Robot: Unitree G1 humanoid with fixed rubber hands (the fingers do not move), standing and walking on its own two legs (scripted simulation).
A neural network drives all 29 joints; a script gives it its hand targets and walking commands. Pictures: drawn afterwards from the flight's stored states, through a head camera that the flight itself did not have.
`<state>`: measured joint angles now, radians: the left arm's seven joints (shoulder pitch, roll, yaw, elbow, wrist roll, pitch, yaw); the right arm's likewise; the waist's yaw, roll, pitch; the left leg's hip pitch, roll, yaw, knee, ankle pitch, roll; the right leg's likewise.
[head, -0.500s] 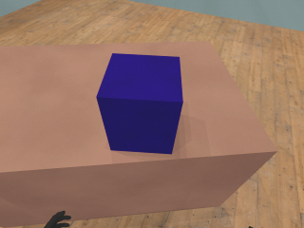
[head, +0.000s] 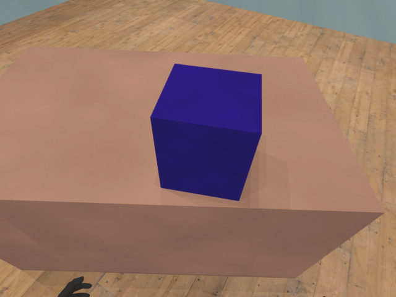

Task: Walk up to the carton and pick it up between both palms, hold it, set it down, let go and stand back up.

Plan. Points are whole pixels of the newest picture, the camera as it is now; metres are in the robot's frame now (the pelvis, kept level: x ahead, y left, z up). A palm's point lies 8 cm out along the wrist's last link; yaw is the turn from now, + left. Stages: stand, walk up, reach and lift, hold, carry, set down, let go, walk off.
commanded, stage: walk up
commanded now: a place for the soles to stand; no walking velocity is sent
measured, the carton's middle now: (207, 134) +0.49 -0.01 +0.04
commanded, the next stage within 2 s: reach and lift in 1.30 s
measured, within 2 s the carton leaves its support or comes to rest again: neither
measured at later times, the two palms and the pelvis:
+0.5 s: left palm out of the picture +0.10 +0.29 -0.10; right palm out of the picture +0.14 -0.27 -0.07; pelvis +0.00 +0.00 -0.01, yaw +5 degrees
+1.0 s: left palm out of the picture +0.06 +0.28 -0.09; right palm (328, 293) +0.17 -0.26 -0.07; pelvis +0.00 -0.01 +0.00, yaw +8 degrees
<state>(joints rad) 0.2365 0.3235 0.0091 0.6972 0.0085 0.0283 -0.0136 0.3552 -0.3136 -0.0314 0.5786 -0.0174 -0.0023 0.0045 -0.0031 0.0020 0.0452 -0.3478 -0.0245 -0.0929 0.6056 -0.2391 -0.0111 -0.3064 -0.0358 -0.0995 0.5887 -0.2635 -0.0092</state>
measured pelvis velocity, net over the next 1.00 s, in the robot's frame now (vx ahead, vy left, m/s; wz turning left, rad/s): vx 0.00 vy -0.01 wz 0.15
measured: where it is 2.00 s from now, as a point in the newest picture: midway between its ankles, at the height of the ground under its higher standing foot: outside the picture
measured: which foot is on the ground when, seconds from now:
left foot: down 0.00-1.00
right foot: down 0.00-1.00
